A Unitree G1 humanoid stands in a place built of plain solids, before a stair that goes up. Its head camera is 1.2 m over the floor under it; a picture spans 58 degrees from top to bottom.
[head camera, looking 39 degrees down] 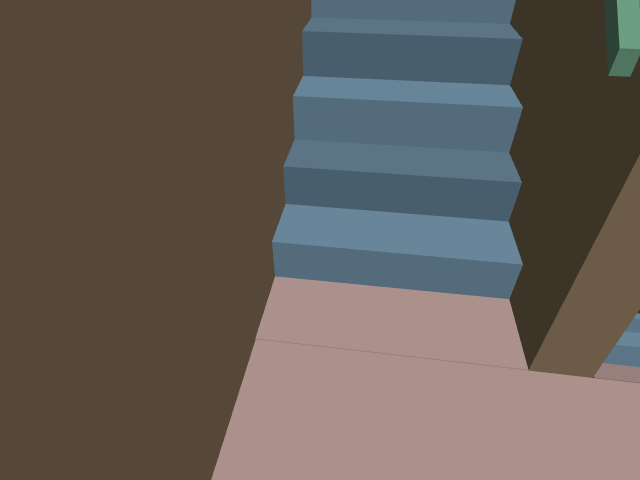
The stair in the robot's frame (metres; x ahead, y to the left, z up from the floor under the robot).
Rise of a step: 0.19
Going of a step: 0.25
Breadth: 0.90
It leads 8 degrees to the right of straight ahead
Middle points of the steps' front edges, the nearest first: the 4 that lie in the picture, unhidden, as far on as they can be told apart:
1.19 -0.27 0.18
1.44 -0.30 0.36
1.68 -0.34 0.55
1.92 -0.37 0.73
